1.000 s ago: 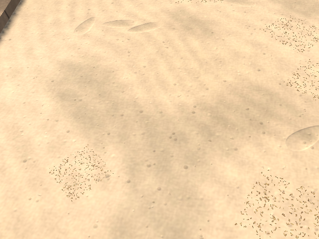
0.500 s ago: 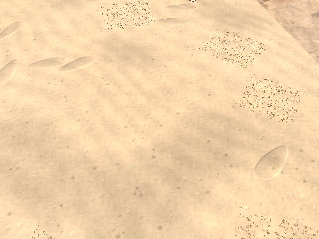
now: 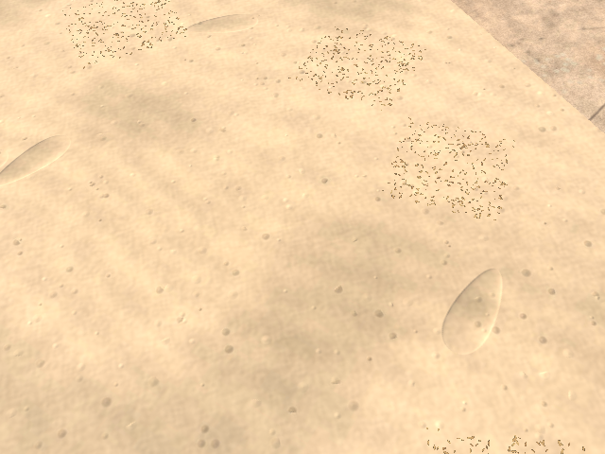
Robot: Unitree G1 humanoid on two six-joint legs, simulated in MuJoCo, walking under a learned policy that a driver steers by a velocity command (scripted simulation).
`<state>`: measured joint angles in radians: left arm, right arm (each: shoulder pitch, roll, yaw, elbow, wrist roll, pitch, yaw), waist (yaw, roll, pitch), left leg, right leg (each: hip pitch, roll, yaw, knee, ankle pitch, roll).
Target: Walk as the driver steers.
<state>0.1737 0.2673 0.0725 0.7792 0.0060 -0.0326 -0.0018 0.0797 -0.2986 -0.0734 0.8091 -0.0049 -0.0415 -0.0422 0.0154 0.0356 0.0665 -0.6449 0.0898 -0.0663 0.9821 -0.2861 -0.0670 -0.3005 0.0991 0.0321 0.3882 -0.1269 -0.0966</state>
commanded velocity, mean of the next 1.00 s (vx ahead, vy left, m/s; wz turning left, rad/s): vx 0.27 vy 0.00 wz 0.17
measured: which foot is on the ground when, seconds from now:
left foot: up 0.00-0.20, down 0.22-0.68, up 0.70-1.00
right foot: down 0.00-0.26, up 0.28-0.64, down 0.66-1.00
